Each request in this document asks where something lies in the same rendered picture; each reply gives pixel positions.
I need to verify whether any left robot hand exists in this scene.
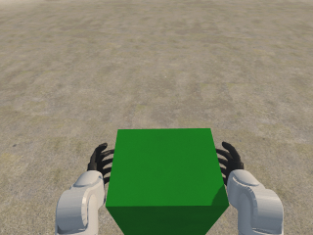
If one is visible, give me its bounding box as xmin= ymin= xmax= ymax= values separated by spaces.
xmin=87 ymin=142 xmax=114 ymax=184

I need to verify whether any robot left forearm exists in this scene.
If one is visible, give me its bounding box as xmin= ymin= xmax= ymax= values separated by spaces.
xmin=55 ymin=170 xmax=106 ymax=235

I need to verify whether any robot right forearm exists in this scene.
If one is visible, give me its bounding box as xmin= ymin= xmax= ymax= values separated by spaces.
xmin=227 ymin=169 xmax=284 ymax=235

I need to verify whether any right robot hand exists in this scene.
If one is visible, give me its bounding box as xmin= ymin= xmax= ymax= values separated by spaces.
xmin=215 ymin=141 xmax=245 ymax=187

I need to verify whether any carton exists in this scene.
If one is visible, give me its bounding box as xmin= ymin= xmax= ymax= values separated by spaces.
xmin=105 ymin=128 xmax=230 ymax=235

